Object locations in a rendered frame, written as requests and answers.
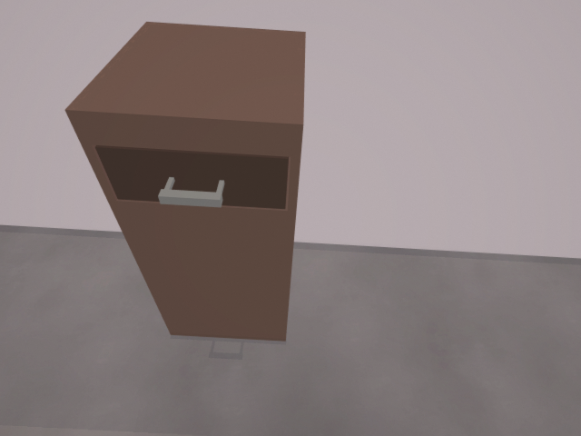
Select handle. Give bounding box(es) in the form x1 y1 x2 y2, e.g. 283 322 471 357
158 177 225 208

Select cabinet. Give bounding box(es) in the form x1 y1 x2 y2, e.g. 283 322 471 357
65 22 306 342

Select drawer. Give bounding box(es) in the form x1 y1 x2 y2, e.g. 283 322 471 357
95 145 289 209

